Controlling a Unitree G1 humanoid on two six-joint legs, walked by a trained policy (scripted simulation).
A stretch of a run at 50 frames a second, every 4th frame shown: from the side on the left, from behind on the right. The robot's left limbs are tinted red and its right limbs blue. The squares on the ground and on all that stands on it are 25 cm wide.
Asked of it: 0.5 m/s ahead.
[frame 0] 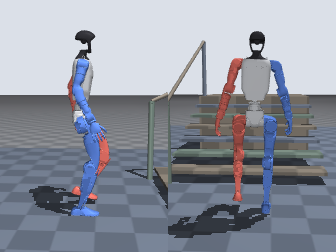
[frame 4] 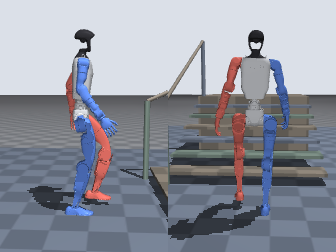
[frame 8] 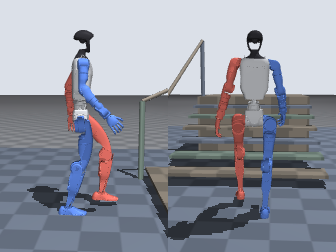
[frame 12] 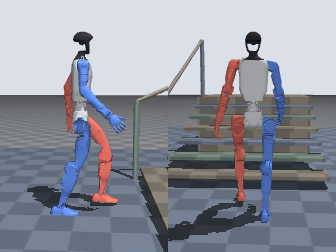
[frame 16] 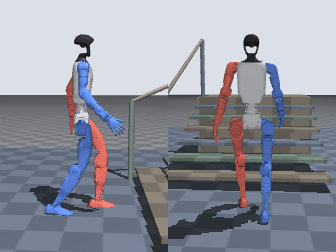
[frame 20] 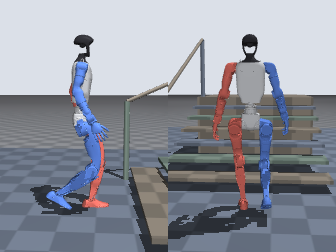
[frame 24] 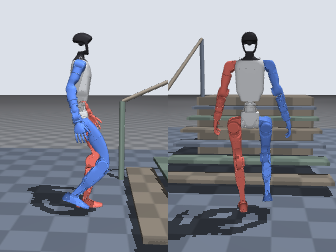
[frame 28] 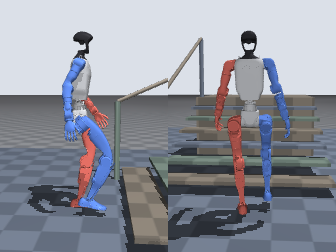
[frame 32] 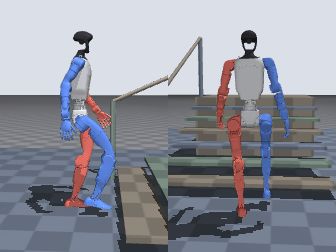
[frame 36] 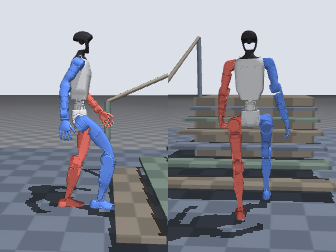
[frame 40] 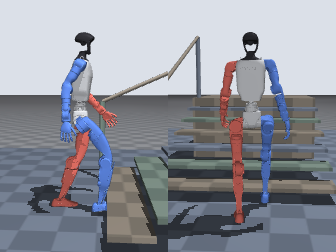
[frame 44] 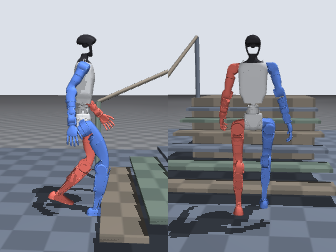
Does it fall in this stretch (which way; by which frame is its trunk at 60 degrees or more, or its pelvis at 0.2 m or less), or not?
no
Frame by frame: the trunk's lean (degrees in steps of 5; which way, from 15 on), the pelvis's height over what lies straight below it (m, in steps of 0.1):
0: 5, 0.8
4: 5, 0.8
8: 5, 0.8
12: 0, 0.8
16: 0, 0.8
20: 5, 0.8
24: 0, 0.8
28: 5, 0.8
32: 5, 0.8
36: 5, 0.8
40: 5, 0.8
44: 5, 0.8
